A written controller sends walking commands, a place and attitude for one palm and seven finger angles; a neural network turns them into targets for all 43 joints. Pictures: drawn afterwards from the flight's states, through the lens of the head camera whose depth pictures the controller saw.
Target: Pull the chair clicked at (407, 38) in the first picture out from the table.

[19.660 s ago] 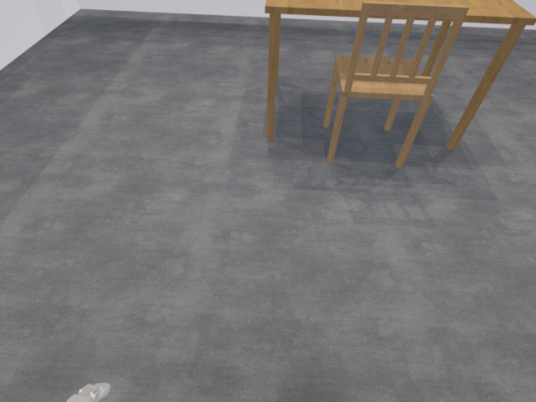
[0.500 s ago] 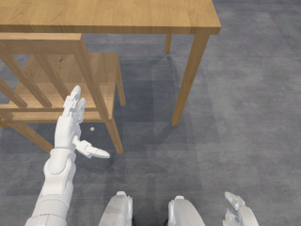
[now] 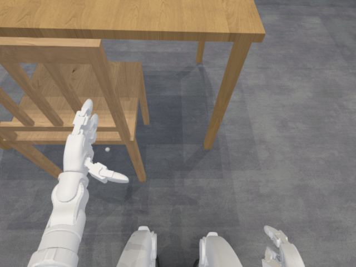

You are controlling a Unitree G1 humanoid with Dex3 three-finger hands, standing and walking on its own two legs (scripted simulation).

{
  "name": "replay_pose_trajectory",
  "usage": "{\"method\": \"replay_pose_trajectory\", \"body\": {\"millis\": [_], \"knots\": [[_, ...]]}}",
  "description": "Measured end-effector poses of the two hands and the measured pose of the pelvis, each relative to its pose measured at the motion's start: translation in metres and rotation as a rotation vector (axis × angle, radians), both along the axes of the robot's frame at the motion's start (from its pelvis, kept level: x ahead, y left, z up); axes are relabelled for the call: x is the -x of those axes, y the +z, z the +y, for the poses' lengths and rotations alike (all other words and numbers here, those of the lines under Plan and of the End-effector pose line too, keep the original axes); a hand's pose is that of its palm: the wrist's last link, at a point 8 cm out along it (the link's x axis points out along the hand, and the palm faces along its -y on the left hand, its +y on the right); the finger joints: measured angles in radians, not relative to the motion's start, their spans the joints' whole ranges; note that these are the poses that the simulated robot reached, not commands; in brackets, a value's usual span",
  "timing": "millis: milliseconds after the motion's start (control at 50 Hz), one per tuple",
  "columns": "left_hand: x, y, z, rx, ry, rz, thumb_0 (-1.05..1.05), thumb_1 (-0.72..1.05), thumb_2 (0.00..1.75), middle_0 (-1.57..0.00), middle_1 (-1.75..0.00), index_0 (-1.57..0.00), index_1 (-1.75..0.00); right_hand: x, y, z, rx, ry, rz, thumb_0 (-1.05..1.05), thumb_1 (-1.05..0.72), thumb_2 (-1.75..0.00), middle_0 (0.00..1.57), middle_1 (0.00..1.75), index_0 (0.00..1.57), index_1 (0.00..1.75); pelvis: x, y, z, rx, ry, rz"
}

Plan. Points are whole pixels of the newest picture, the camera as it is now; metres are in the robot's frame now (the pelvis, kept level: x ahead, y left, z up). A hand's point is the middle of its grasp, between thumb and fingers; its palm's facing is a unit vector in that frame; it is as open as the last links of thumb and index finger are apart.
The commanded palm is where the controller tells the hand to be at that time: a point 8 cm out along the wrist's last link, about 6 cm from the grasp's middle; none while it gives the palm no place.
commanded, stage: aim the fingers beside a spindle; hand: left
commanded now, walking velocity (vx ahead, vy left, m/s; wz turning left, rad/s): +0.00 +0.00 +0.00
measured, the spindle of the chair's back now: (37, 97) +0.51 +0.38 +0.01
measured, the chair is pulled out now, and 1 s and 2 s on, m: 0.00 0.00 0.00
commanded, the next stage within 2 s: push the fingers through the gap in 0.74 s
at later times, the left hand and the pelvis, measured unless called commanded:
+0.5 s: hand (110, 150) +0.36 +0.16 +0.03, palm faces -0.01 -1.00 -0.03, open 16.9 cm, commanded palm +0.34 +0.21 +0.03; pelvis +0.00 +0.00 +0.00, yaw +0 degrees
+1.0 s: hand (114, 146) +0.37 +0.16 +0.02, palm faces +0.01 -1.00 -0.03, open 16.9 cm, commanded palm +0.36 +0.21 +0.02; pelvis +0.00 +0.00 +0.00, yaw +0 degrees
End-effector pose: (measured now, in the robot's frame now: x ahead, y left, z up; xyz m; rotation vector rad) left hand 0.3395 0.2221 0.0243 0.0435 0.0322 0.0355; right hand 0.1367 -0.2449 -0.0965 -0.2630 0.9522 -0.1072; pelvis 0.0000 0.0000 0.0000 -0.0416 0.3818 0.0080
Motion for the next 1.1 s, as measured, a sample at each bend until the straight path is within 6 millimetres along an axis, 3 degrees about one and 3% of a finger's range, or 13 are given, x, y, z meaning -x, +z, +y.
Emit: {"method": "replay_pose_trajectory", "body": {"millis": [200, 380, 560, 640, 740, 840, 960, 1100], "knots": [[-0.005, 0.003, -0.018, 0.015, -0.059, -0.012, -0.01, -0.5, 0.3, -0.06, -0.08, -0.06, -0.08, 0.001, -0.002, 0.001, 0.0, -0.008, 0.005, 0.01, -0.91, -0.9, 0.2, 0.3, 0.2, 0.3, 0.0, 0.0, 0.002, 0.0, -0.002, 0.006], [-0.003, 0.001, 0.004, -0.006, 0.009, -0.001, -0.01, -0.5, 0.3, -0.06, -0.08, -0.06, -0.08, 0.005, -0.002, -0.001, -0.004, -0.016, 0.016, 0.01, -0.91, -0.9, 0.2, 0.3, 0.2, 0.3, -0.001, 0.0, 0.0, -0.001, -0.006, 0.006], [-0.001, -0.001, -0.013, 0.026, -0.051, 0.006, -0.01, -0.5, 0.3, -0.06, -0.08, -0.06, -0.08, 0.004, -0.001, -0.002, 0.007, -0.012, 0.019, 0.01, -0.91, -0.9, 0.2, 0.3, 0.2, 0.3, -0.002, 0.001, 0.0, 0.001, 0.0, 0.005], [-0.003, -0.004, -0.009, 0.016, -0.022, 0.002, -0.01, -0.5, 0.3, -0.06, -0.08, -0.06, -0.08, 0.002, 0.0, -0.004, 0.012, -0.017, 0.006, 0.01, -0.91, -0.9, 0.2, 0.3, 0.2, 0.3, -0.001, -0.001, 0.0, 0.0, -0.004, 0.008], [-0.002, 0.007, -0.001, -0.009, -0.008, -0.027, -0.01, -0.5, 0.3, -0.06, -0.08, -0.06, -0.08, 0.001, 0.0, -0.002, 0.001, -0.016, 0.001, 0.01, -0.91, -0.9, 0.2, 0.3, 0.2, 0.3, -0.001, 0.0, 0.0, 0.0, -0.006, 0.002], [0.0, 0.005, -0.007, 0.006, -0.037, -0.001, -0.01, -0.5, 0.3, -0.06, -0.08, -0.05, -0.08, 0.002, -0.001, 0.0, -0.009, -0.004, 0.009, 0.01, -0.91, -0.9, 0.2, 0.3, 0.2, 0.3, -0.001, 0.002, 0.0, 0.001, 0.001, 0.0], [-0.006, -0.009, -0.014, 0.023, -0.033, 0.017, -0.01, -0.5, 0.3, -0.06, -0.08, -0.06, -0.08, 0.002, -0.004, -0.001, 0.007, -0.004, 0.008, 0.01, -0.91, -0.9, 0.2, 0.3, 0.2, 0.3, 0.001, -0.003, -0.001, 0.001, -0.001, 0.013], [-0.026, 0.006, -0.004, -0.013, -0.009, -0.057, -0.01, -0.5, 0.3, -0.06, -0.08, -0.06, -0.08, 0.009, -0.01, -0.004, 0.013, -0.015, 0.029, 0.01, -0.91, -0.9, 0.2, 0.3, 0.2, 0.3, 0.002, -0.007, -0.001, 0.003, -0.002, 0.022]]}}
